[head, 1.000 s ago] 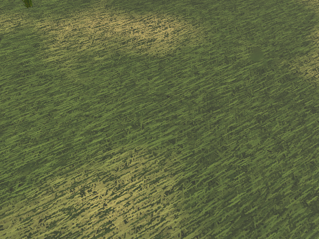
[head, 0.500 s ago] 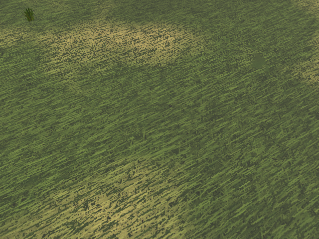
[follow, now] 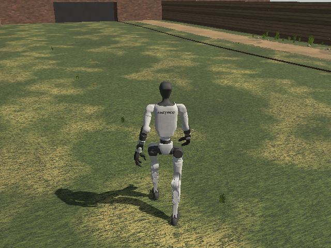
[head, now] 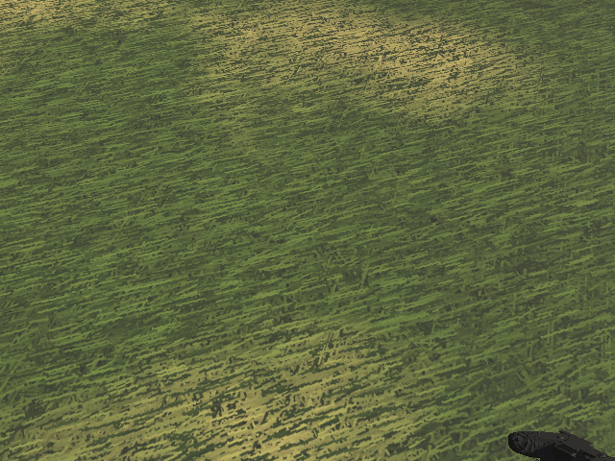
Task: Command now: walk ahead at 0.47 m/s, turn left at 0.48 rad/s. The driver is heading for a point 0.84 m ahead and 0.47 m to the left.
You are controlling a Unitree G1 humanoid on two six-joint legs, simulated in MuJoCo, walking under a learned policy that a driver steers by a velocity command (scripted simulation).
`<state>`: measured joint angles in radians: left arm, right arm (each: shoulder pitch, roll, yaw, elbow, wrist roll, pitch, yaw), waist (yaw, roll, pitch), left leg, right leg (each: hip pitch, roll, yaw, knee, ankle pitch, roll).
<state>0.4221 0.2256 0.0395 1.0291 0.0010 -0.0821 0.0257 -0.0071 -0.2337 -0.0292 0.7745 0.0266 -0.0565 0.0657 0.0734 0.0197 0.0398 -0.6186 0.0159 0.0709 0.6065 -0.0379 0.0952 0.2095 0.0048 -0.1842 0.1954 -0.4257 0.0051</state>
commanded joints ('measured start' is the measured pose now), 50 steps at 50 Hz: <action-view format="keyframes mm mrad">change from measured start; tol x32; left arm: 1 -39 218 46 -66 4 19 17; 22 -477 150 26 -385 -7 -55 -32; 28 -32 340 92 -295 16 -58 -28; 50 -130 291 89 -238 -33 11 -10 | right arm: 1 144 -160 -66 -44 6 -5 9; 28 496 -55 -28 -107 10 -4 -75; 50 68 -138 -65 -262 -6 26 -6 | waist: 1 -174 -149 -93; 4 -170 171 -431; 25 -82 111 -74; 28 -40 -393 -409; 50 -56 -120 -20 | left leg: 1 300 -96 66 11 -81 71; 4 1066 334 -950 -277 -396 369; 12 307 108 -370 -432 3 212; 24 488 114 -501 -205 -60 104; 30 -198 -14 -244 711 -426 -66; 50 84 -14 20 34 -137 5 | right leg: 1 -100 -266 1 375 1306 -86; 2 -264 -231 -4 616 1185 -56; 4 -886 60 219 1262 -138 2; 19 -714 -34 236 377 557 61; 26 -382 -54 282 227 360 -54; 29 126 -431 947 119 -115 -244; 35 -308 -257 392 -4 316 -179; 50 -124 -288 9 159 976 -113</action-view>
